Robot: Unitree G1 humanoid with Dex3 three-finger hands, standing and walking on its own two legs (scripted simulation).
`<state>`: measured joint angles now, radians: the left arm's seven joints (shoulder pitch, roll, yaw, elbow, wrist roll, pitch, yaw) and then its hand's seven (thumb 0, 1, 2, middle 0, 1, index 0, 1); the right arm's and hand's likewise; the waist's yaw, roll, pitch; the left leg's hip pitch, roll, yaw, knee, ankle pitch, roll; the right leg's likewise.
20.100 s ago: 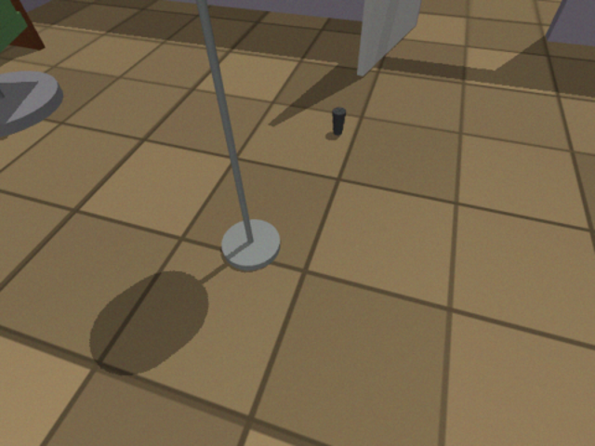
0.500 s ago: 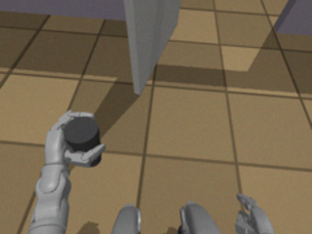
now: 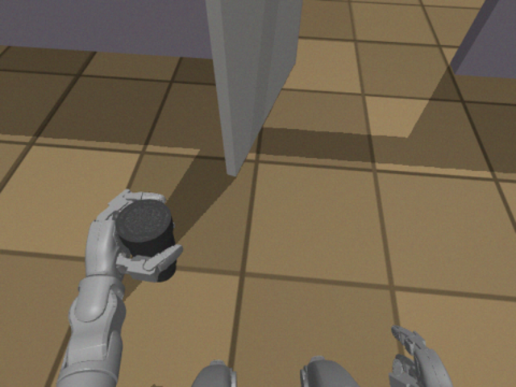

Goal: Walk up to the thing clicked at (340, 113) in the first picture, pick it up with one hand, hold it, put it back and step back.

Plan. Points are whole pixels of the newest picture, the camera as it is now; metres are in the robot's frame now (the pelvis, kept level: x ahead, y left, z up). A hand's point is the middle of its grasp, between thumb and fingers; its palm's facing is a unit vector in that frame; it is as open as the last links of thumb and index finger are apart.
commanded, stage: lift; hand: left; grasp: from the side
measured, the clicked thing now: (153, 246) +0.33 +0.17 +0.01
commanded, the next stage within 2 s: hold in 0.26 s
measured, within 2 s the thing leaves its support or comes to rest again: neither
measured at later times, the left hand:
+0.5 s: hand (153, 230) +0.33 +0.16 +0.06, palm faces +0.03 -1.00 +0.01, open 9.8 cm
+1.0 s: hand (147, 227) +0.33 +0.17 +0.08, palm faces +0.05 -1.00 +0.00, open 9.8 cm
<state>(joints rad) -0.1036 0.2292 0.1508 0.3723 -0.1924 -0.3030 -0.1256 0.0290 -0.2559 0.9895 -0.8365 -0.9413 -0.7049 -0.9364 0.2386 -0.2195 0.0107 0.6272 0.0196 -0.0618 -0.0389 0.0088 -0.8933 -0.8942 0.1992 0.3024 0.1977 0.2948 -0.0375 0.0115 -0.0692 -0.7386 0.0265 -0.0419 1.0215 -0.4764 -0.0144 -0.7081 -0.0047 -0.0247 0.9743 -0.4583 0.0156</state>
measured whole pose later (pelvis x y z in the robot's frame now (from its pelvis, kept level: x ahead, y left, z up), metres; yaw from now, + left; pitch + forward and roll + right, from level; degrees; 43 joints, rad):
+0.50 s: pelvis +0.01 -0.01 +0.02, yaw +0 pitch +8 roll -1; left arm -0.12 0.21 0.16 0.42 -0.20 -0.33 -0.15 0.03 -0.25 0.98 -0.83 -0.95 -0.70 -0.95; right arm 0.23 -0.22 0.00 0.65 0.01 -0.04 -0.04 0.01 -0.89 -0.90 0.20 0.30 0.20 0.29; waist -0.03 0.01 -0.04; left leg -0.61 0.03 -0.04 0.91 -0.44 -0.02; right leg -0.59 0.00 -0.02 0.88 -0.43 0.01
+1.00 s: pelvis +0.01 -0.01 +0.03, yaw +0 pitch +6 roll -1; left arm -0.11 0.20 0.15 0.41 -0.19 -0.31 -0.13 0.03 -0.25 0.98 -0.82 -0.96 -0.69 -0.95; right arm 0.22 -0.22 0.01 0.65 0.02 -0.04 -0.04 0.01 -0.90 -0.90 0.20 0.30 0.20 0.29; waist -0.02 0.01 -0.03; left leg -0.53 0.03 -0.03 0.85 -0.42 -0.02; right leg -0.51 -0.01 -0.02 0.81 -0.41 0.01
